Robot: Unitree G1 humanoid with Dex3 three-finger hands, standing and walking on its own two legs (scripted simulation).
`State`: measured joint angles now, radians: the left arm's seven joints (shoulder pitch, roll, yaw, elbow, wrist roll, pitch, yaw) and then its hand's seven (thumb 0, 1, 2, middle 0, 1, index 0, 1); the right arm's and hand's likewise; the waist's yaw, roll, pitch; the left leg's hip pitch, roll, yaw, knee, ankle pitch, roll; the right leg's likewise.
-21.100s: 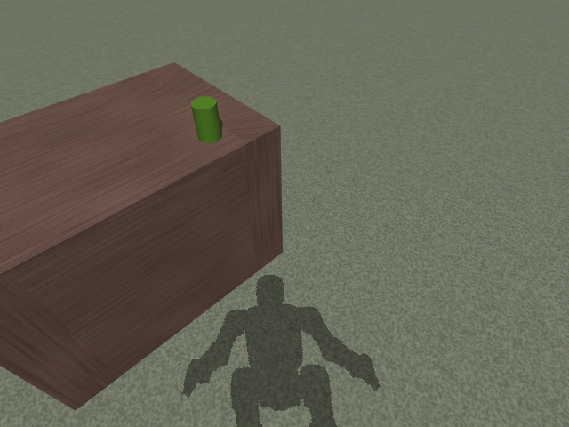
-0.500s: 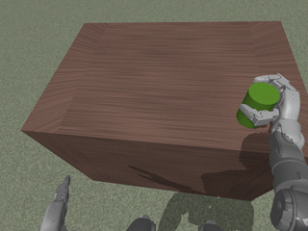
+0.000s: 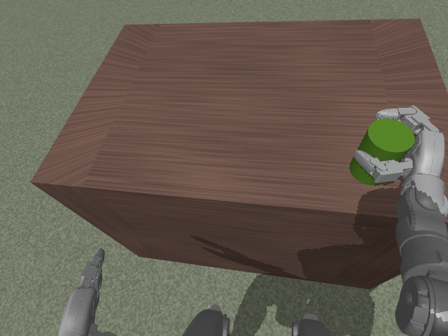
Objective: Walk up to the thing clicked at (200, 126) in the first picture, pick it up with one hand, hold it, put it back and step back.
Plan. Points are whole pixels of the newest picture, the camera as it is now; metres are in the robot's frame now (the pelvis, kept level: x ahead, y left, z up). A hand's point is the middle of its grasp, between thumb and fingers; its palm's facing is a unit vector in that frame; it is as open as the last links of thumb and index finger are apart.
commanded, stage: loosen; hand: right
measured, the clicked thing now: (378, 153) +0.46 -0.20 +0.02
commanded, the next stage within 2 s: open in 0.02 s
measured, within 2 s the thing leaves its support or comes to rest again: neither
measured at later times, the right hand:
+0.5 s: hand (382, 146) +0.47 -0.20 +0.04, palm faces +0.20 +0.98 +0.01, open 14.7 cm
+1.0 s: hand out of the picture +0.47 -0.27 +0.15, palm faces +0.24 +0.97 -0.02, open 17.6 cm
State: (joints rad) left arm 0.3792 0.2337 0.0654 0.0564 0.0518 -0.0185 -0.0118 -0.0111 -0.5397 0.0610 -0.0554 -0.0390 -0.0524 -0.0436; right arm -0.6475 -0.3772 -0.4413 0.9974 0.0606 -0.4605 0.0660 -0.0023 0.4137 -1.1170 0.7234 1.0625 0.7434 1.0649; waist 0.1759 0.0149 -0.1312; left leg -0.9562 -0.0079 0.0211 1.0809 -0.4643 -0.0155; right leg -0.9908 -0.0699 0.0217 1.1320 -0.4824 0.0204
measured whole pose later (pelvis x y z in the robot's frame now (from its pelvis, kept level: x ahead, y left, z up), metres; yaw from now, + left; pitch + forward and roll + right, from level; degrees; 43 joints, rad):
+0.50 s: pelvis +0.00 +0.00 +0.00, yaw +0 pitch +20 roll +2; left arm 0.40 0.24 0.07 0.03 0.05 -0.01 -0.01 -0.01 -0.54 0.06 -0.06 -0.04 -0.06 -0.05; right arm -0.64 -0.38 -0.44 0.98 0.06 -0.44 0.06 -0.01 0.57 -0.21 0.55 0.40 0.56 0.40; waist 0.18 0.01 -0.13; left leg -0.97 -0.01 0.02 1.09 -0.47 -0.02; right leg -1.01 -0.07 0.02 1.15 -0.49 0.02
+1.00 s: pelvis +0.01 +0.00 +0.03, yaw -1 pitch +14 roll +2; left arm 0.37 0.25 0.03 0.18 -0.01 0.01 0.02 -0.01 -0.52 0.04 -0.06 -0.04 -0.06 -0.04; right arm -0.70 -0.53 -0.47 0.95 0.10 -0.27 0.17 -0.01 0.59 -0.04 0.06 0.06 0.06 0.06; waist 0.13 -0.01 -0.13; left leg -0.75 0.00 0.02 0.92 -0.42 -0.02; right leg -0.79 -0.06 0.02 0.98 -0.44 0.02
